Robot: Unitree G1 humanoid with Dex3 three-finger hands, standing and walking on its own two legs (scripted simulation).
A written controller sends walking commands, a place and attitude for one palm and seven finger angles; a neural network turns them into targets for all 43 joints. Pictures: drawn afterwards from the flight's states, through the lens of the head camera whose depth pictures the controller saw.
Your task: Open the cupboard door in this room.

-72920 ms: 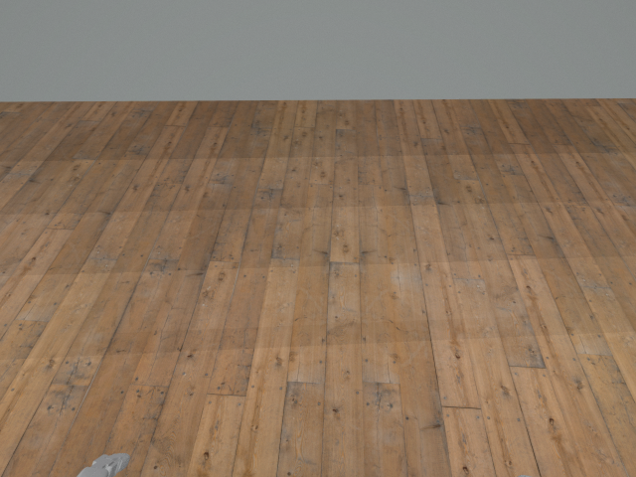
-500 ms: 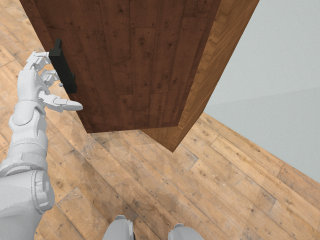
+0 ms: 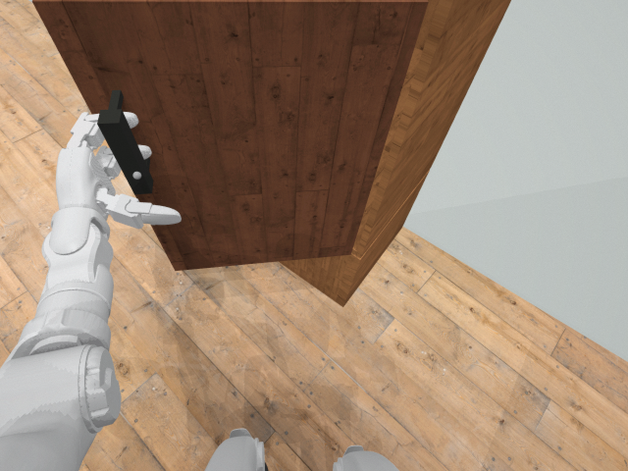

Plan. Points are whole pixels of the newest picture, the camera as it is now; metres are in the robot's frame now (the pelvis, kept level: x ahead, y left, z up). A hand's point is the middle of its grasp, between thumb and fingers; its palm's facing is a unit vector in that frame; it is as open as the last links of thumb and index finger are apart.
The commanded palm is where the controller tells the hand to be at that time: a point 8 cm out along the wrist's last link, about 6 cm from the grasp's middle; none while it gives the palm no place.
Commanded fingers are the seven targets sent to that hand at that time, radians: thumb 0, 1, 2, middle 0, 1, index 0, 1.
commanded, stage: slide the fingers in behind the handle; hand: left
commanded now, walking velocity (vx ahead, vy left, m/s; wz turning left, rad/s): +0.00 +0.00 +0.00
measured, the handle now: (130, 144) +0.53 +0.23 +0.08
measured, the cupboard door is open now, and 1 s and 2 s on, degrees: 44 45 79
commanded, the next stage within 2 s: close the thumb around the handle in 0.18 s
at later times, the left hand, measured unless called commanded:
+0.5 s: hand (142, 175) +0.47 +0.21 +0.08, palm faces +0.10 -0.99 +0.00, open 12.6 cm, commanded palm +0.44 +0.25 +0.08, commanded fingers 0.00 0.17 0.59 -0.35 -1.27 -0.35 -1.27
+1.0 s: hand (143, 175) +0.47 +0.21 +0.08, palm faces +0.12 -0.99 +0.00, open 6.0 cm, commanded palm +0.44 +0.25 +0.08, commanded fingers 0.00 0.90 0.90 -0.40 -1.35 -0.40 -1.35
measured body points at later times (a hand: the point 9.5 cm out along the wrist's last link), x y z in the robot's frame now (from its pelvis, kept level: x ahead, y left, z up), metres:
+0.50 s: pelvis +0.00 +0.00 +0.00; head +0.09 +0.02 +0.44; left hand +0.46 +0.26 +0.08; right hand +0.03 -0.27 -0.11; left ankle +0.04 +0.10 -0.68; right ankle -0.02 -0.10 -0.68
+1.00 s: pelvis +0.00 +0.00 +0.00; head +0.09 +0.02 +0.44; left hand +0.46 +0.26 +0.08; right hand +0.03 -0.27 -0.11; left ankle +0.04 +0.10 -0.68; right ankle -0.02 -0.10 -0.68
